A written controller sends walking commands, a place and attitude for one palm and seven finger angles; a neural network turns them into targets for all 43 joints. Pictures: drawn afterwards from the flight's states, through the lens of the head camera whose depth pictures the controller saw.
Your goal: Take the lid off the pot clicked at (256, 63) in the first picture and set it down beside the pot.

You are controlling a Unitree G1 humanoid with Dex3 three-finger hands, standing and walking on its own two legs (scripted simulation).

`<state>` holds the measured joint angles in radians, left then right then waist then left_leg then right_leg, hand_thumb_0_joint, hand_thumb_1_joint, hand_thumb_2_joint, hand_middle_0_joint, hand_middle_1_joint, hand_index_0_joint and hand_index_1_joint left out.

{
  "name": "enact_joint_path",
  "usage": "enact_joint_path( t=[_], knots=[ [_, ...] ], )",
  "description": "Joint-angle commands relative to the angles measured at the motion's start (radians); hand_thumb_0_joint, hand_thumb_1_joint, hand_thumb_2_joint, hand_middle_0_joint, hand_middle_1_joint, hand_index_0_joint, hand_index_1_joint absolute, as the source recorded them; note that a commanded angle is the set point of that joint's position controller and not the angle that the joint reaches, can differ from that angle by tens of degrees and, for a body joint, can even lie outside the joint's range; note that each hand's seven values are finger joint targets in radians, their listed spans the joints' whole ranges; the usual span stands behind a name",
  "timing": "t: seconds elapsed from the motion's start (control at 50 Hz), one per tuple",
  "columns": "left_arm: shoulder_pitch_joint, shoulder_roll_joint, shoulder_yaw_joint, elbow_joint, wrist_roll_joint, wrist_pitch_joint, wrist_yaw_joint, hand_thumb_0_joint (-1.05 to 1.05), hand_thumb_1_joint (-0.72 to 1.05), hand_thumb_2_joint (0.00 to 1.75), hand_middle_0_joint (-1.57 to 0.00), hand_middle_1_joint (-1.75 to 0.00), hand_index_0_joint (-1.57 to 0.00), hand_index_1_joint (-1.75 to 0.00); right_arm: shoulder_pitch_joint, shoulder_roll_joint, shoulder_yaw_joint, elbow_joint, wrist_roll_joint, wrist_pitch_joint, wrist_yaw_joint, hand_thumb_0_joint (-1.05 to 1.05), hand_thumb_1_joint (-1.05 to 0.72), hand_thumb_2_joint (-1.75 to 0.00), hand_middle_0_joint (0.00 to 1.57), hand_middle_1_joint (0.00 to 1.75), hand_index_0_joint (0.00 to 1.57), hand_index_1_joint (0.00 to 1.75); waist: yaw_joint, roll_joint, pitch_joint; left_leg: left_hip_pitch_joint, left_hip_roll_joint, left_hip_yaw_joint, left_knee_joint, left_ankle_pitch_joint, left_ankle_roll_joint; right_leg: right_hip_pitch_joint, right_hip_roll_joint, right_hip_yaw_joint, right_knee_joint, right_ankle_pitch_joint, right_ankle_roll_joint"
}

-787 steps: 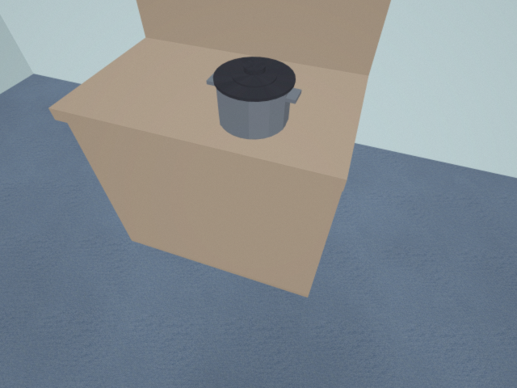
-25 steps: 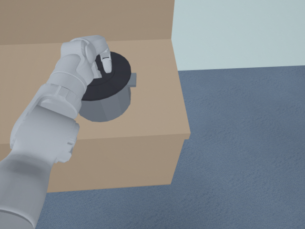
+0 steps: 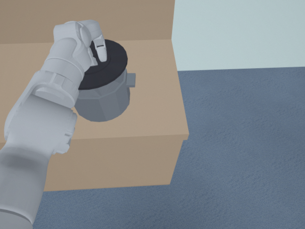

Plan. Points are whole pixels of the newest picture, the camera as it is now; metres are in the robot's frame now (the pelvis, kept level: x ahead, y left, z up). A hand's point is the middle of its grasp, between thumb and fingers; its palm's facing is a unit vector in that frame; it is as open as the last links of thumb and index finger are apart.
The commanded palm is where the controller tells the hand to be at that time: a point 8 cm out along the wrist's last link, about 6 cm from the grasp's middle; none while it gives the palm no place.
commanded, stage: lift the lid straight up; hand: left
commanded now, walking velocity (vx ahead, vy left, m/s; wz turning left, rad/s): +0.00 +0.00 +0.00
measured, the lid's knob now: (88, 54) +0.55 +0.13 +0.15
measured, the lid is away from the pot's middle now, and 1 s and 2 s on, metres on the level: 0.00 0.01 0.08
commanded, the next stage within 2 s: move the lid sideways beside the pot in 1.20 s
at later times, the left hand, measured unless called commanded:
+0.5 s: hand (77, 43) +0.51 +0.13 +0.21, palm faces -0.36 -0.12 -0.93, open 5.0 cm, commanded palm +0.52 +0.12 +0.29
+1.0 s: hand (75, 22) +0.51 +0.12 +0.26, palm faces -0.29 -0.12 -0.95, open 4.9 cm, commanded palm +0.52 +0.12 +0.33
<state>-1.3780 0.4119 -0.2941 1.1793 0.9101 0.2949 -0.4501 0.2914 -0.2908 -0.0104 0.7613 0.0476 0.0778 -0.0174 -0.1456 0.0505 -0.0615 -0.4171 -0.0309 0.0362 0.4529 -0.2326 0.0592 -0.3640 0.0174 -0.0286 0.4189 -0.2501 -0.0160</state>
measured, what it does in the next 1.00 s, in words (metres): stands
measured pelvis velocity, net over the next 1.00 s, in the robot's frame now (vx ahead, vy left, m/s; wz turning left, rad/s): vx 0.00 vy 0.02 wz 0.02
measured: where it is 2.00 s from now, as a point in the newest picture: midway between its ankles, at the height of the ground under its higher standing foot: outside the picture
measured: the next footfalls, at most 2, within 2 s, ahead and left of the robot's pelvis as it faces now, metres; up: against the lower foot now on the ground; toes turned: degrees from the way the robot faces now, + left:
none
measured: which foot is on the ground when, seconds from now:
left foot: down 0.00-1.00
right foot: down 0.00-1.00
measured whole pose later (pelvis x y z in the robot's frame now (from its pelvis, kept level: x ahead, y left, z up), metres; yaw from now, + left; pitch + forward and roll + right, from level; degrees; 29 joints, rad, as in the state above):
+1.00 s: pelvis +0.00 +0.02 +0.00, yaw +1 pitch +11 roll -1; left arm -1.59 0.41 -0.31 1.20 0.93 0.35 -0.52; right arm 0.30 -0.28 0.00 0.79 0.03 0.03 -0.01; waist -0.14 0.05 -0.06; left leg -0.42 -0.06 0.03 0.44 -0.22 0.08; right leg -0.36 -0.01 -0.04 0.41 -0.24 0.01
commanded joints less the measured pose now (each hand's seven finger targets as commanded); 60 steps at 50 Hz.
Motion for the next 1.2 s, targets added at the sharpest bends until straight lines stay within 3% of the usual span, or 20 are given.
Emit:
enact_joint_path(
  t=[0.0, 0.04, 0.12, 0.16, 0.2, 0.28, 0.34, 0.42, 0.44, 0.46, 0.54, 0.62, 0.74, 0.82, 0.94, 1.0, 1.04, 1.1, 1.14, 1.18],
  knots=[
    [-0.756, 0.24, 0.056, -0.345, 0.029, -0.04, 0.046, 0.0, 0.68, 0.96, -0.58, -1.08, -0.96, -1.19, 0.077, -0.153, -0.058, -0.067, -0.002, -0.031, -0.012, 0.0, -0.9, -0.9, 0.2, 0.3, 0.2, 0.3, -0.02, -0.004, -0.565, 0.461, -0.012, -0.084, 0.055, 0.515, 0.025, 0.064, 0.029, 0.027, -0.001, 0.494, -0.013],
    [-0.735, 0.226, 0.046, -0.349, 0.013, -0.044, 0.037, 0.0, 0.68, 0.96, -0.58, -1.08, -0.96, -1.19, 0.082, -0.153, -0.061, -0.069, -0.001, -0.036, -0.01, 0.0, -0.9, -0.9, 0.2, 0.3, 0.2, 0.3, -0.012, -0.009, -0.578, 0.475, -0.011, -0.087, 0.06, 0.594, 0.024, 0.073, 0.027, 0.027, 0.002, 0.54, -0.013],
    [-0.662, 0.267, 0.08, -0.225, 0.024, -0.006, 0.025, 0.0, 0.68, 0.96, -0.58, -1.08, -0.96, -1.19, 0.072, -0.164, -0.054, -0.056, 0.005, -0.023, -0.005, 0.0, -0.9, -0.9, 0.2, 0.3, 0.2, 0.3, -0.01, -0.112, -0.471, 0.364, -0.027, -0.058, 0.038, 0.439, 0.032, 0.109, 0.026, 0.02, -0.016, 0.531, -0.008],
    [-0.707, 0.259, 0.068, -0.265, 0.026, -0.005, 0.024, 0.0, 0.68, 0.96, -0.58, -1.08, -0.96, -1.19, 0.056, -0.164, -0.051, -0.06, 0.004, -0.018, -0.003, 0.0, -0.9, -0.9, 0.2, 0.3, 0.2, 0.3, -0.007, -0.07, -0.496, 0.381, -0.024, -0.065, 0.037, 0.475, 0.027, 0.108, 0.021, 0.025, -0.005, 0.544, -0.01],
    [-0.721, 0.171, 0.001, -0.255, 0.034, 0.001, 0.016, 0.0, 0.68, 0.96, -0.58, -1.08, -0.96, -1.19, 0.053, -0.157, -0.053, -0.06, 0.002, -0.02, 0.003, 0.0, -0.9, -0.9, 0.2, 0.3, 0.2, 0.3, -0.018, -0.021, -0.475, 0.409, -0.023, -0.078, 0.045, 0.487, 0.023, 0.048, 0.025, 0.016, -0.009, 0.493, -0.014],
    [-0.7, 0.297, 0.095, -0.239, 0.043, 0.003, 0.007, 0.0, 0.68, 0.96, -0.58, -1.08, -0.96, -1.19, 0.051, -0.166, -0.051, -0.069, -0.005, -0.012, 0.002, 0.0, -0.9, -0.9, 0.2, 0.3, 0.2, 0.3, -0.002, -0.082, -0.513, 0.38, -0.03, -0.072, 0.045, 0.484, 0.027, 0.124, 0.026, 0.026, -0.008, 0.537, -0.012],
    [-0.763, 0.165, -0.012, -0.265, 0.016, 0.013, -0.006, 0.0, 0.68, 0.96, -0.58, -1.08, -0.96, -1.19, 0.039, -0.161, -0.053, -0.063, 0.009, -0.014, -0.001, 0.0, -0.9, -0.9, 0.2, 0.3, 0.2, 0.3, -0.018, -0.028, -0.475, 0.402, -0.022, -0.074, 0.035, 0.47, 0.024, 0.06, 0.019, 0.007, -0.013, 0.497, -0.015],
    [-0.823, 0.262, 0.051, -0.298, 0.045, 0.005, 0.0, 0.0, 0.68, 0.96, -0.58, -1.08, -0.96, -1.19, 0.047, -0.163, -0.052, -0.067, 0.001, -0.026, -0.006, 0.0, -0.9, -0.9, 0.2, 0.3, 0.2, 0.3, -0.016, -0.039, -0.536, 0.434, -0.018, -0.093, 0.035, 0.441, 0.019, 0.072, 0.026, 0.017, -0.013, 0.447, -0.015],
    [-0.848, 0.231, 0.015, -0.31, 0.021, 0.002, -0.004, 0.0, 0.68, 0.96, -0.58, -1.08, -0.96, -1.19, 0.033, -0.165, -0.052, -0.069, -0.002, -0.037, -0.005, 0.0, -0.9, -0.9, 0.2, 0.3, 0.2, 0.3, -0.011, 0.024, -0.548, 0.443, -0.02, -0.105, 0.049, 0.505, 0.013, 0.038, 0.014, 0.026, -0.006, 0.467, -0.025],
    [-0.834, 0.225, 0.033, -0.305, 0.032, 0.0, -0.003, 0.0, 0.68, 0.96, -0.58, -1.08, -0.96, -1.19, 0.056, -0.159, -0.055, -0.055, -0.002, -0.035, -0.005, 0.0, -0.9, -0.9, 0.2, 0.3, 0.2, 0.3, -0.02, -0.033, -0.544, 0.471, -0.012, -0.108, 0.047, 0.506, 0.011, 0.045, 0.031, 0.007, -0.003, 0.452, -0.013],
    [-0.818, 0.169, -0.014, -0.23, 0.027, 0.016, -0.013, 0.0, 0.68, 0.96, -0.58, -1.08, -0.96, -1.19, 0.059, -0.167, -0.059, -0.039, -0.001, -0.05, 0.003, 0.0, -0.9, -0.9, 0.2, 0.3, 0.2, 0.3, -0.014, 0.011, -0.505, 0.483, -0.01, -0.127, 0.052, 0.568, -0.007, -0.034, 0.028, 0.001, -0.009, 0.414, -0.026],
    [-0.801, 0.246, 0.055, -0.155, 0.041, 0.043, -0.019, 0.0, 0.68, 0.96, -0.58, -1.08, -0.96, -1.19, 0.059, -0.172, -0.046, -0.039, 0.0, -0.037, -0.005, 0.0, -0.9, -0.9, 0.2, 0.3, 0.2, 0.3, -0.016, -0.138, -0.457, 0.357, -0.026, -0.089, 0.013, 0.347, 0.015, 0.067, 0.027, 0.001, -0.023, 0.407, -0.015],
    [-0.893, 0.151, -0.022, -0.224, 0.051, 0.034, -0.006, 0.0, 0.68, 0.96, -0.58, -1.08, -0.96, -1.19, 0.064, -0.162, -0.052, -0.038, -0.009, -0.058, 0.002, 0.0, -0.9, -0.9, 0.2, 0.3, 0.2, 0.3, -0.016, 0.034, -0.502, 0.484, 0.002, -0.139, 0.044, 0.563, -0.02, -0.052, 0.027, 0.001, -0.011, 0.376, -0.033],
    [-0.875, 0.203, 0.022, -0.165, 0.057, 0.052, -0.015, 0.0, 0.68, 0.96, -0.58, -1.08, -0.96, -1.19, 0.067, -0.166, -0.043, -0.041, -0.005, -0.051, -0.004, 0.0, -0.9, -0.9, 0.2, 0.3, 0.2, 0.3, -0.021, -0.072, -0.483, 0.412, -0.016, -0.107, 0.016, 0.411, -0.002, 0.026, 0.031, -0.003, -0.027, 0.375, -0.02],
    [-0.957, 0.196, 0.004, -0.239, 0.052, 0.045, -0.008, 0.0, 0.68, 0.96, -0.58, -1.08, -0.96, -1.19, 0.069, -0.163, -0.047, -0.041, -0.008, -0.076, -0.003, 0.0, -0.9, -0.9, 0.2, 0.3, 0.2, 0.3, -0.012, 0.002, -0.54, 0.479, 0.0, -0.136, 0.036, 0.56, -0.019, 0.0, 0.023, 0.007, -0.012, 0.413, -0.031],
    [-0.937, 0.216, 0.024, -0.2, 0.074, 0.054, -0.017, 0.0, 0.68, 0.96, -0.58, -1.08, -0.96, -1.19, 0.072, -0.159, -0.044, -0.04, -0.009, -0.073, -0.001, 0.0, -0.9, -0.9, 0.2, 0.3, 0.2, 0.3, -0.013, -0.057, -0.518, 0.455, -0.009, -0.122, 0.027, 0.526, -0.012, 0.03, 0.033, 0.003, -0.017, 0.419, -0.022],
    [-0.857, 0.15, -0.006, -0.103, 0.05, 0.082, -0.023, 0.0, 0.68, 0.96, -0.58, -1.08, -0.96, -1.19, 0.077, -0.17, -0.042, -0.027, -0.001, -0.06, -0.001, 0.0, -0.9, -0.9, 0.2, 0.3, 0.2, 0.3, -0.018, -0.066, -0.439, 0.409, -0.006, -0.11, 0.012, 0.492, -0.011, 0.003, 0.025, -0.01, -0.031, 0.403, -0.024],
    [-0.904, 0.161, -0.001, -0.147, 0.068, 0.088, -0.02, 0.0, 0.68, 0.96, -0.58, -1.08, -0.96, -1.19, 0.058, -0.166, -0.037, -0.036, -0.006, -0.054, 0.005, 0.0, -0.9, -0.9, 0.2, 0.3, 0.2, 0.3, -0.021, -0.077, -0.462, 0.413, -0.012, -0.111, 0.014, 0.455, -0.004, 0.013, 0.029, -0.007, -0.027, 0.395, -0.02],
    [-0.91, 0.11, -0.027, -0.174, 0.047, 0.082, -0.018, 0.0, 0.68, 0.96, -0.58, -1.08, -0.96, -1.19, 0.053, -0.163, -0.039, -0.044, -0.008, -0.059, 0.003, 0.0, -0.9, -0.9, 0.2, 0.3, 0.2, 0.3, -0.02, -0.025, -0.488, 0.443, -0.009, -0.114, 0.03, 0.524, -0.007, -0.004, 0.023, -0.001, -0.023, 0.418, -0.025],
    [-0.936, 0.173, 0.004, -0.212, 0.07, 0.075, -0.02, 0.0, 0.68, 0.96, -0.58, -1.08, -0.96, -1.19, 0.049, -0.16, -0.038, -0.049, -0.012, -0.055, 0.004, 0.0, -0.9, -0.9, 0.2, 0.3, 0.2, 0.3, -0.016, -0.05, -0.524, 0.443, -0.014, -0.112, 0.03, 0.508, -0.002, 0.041, 0.029, 0.006, -0.02, 0.436, -0.021]
  ],
)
